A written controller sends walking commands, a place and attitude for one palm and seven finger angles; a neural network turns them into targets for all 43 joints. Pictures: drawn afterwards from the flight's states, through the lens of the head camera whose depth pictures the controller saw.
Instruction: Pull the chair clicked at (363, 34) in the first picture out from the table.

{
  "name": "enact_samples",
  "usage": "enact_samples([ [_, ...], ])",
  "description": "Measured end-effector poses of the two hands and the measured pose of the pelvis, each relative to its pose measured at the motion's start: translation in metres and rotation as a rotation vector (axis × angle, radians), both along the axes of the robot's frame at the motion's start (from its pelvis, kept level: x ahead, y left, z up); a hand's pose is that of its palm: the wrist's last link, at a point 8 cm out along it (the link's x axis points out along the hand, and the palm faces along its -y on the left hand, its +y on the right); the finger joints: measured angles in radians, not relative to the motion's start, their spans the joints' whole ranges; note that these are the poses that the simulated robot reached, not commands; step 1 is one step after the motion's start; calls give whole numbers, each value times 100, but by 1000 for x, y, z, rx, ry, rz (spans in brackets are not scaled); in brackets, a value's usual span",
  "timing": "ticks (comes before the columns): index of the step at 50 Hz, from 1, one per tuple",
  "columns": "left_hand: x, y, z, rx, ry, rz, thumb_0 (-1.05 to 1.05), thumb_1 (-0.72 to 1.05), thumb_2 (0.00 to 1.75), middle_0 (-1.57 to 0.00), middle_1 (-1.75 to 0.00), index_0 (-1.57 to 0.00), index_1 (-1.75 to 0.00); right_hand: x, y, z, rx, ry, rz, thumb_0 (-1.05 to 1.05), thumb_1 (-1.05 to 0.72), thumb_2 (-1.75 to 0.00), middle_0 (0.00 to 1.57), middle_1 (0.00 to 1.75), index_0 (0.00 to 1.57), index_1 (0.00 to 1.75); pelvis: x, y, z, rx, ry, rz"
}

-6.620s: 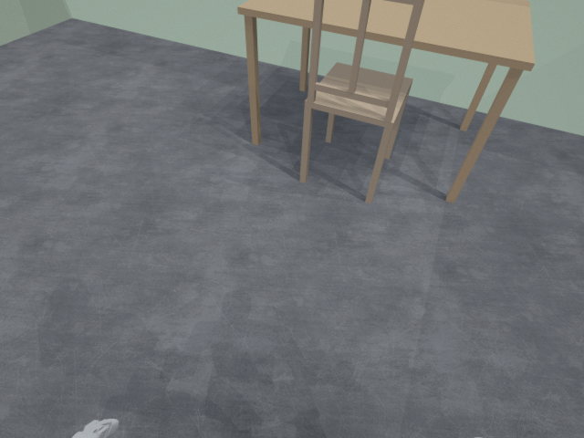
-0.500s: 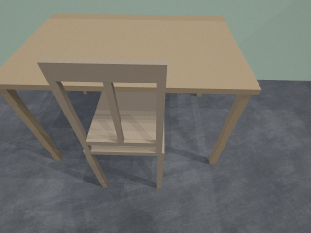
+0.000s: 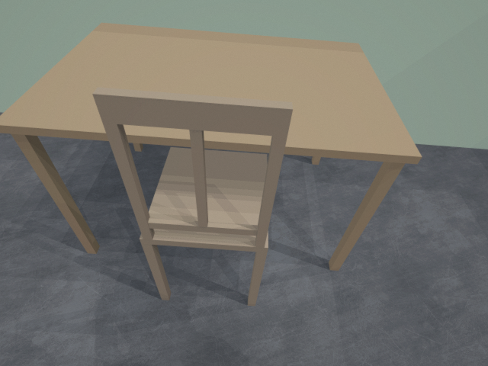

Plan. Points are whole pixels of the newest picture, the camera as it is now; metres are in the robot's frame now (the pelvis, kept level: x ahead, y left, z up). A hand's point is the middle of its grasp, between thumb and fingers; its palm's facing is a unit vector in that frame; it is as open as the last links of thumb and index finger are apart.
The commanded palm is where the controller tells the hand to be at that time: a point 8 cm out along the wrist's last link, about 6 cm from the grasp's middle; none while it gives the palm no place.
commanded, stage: look again from close up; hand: left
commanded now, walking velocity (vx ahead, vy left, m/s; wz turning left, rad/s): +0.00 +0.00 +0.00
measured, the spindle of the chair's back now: (200, 183) +0.53 +0.13 -0.05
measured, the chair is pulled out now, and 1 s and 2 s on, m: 0.00 0.00 0.00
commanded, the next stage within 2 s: none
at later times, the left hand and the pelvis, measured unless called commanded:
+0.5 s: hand out of the picture -0.04 +0.17 -0.18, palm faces +0.03 -0.99 -0.15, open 7.4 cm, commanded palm none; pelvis -0.01 +0.01 +0.00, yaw +0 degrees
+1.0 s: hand out of the picture -0.03 +0.16 -0.18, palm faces +0.03 -0.99 -0.14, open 7.4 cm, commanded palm none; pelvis +0.00 +0.01 +0.00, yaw +0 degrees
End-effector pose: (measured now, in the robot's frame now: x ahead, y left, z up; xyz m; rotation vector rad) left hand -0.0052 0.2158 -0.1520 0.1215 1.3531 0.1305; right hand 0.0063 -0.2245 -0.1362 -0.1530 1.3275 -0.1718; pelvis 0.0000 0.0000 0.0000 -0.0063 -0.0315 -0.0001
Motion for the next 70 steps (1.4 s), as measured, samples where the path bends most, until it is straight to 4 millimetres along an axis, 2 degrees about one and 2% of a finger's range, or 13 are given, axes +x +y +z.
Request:
enact_samples([
  [13, -33, 4, 2, -14, 76, 19, 1, 91, 90, -20, -30, -20, -30, -8, 11, 1, 7, 33, 1, 0, -92, -90, 20, 30, 20, 30, -4, 10, 2, 1, 8, 3],
  [21, -43, 2, 3, -17, 101, 24, 1, 91, 90, -20, -30, -20, -30, -14, 15, 0, 17, 50, -9, 0, -91, -90, 20, 30, 20, 30, -5, 11, 3, 2, 11, 0],
  [41, -32, -7, 3, -30, 67, 14, 1, 91, 90, -20, -30, -20, -30, -25, 18, -2, 32, 67, -32, 1, -92, -90, 20, 30, 20, 30, -5, 8, 4, 3, 10, -7],
  [50, -33, -8, 4, -27, 76, 16, 1, 91, 90, -20, -30, -20, -30, -28, 19, -2, 40, 81, -38, 0, -91, -90, 20, 30, 20, 29, -5, 7, 4, 3, 16, -8],
  [70, -32, -15, 6, -29, 93, 23, 1, 91, 90, -20, -30, -20, -30, -23, 16, -3, 43, 89, -39, 1, -91, -90, 20, 30, 20, 29, 2, 2, 5, 7, 19, -10],
])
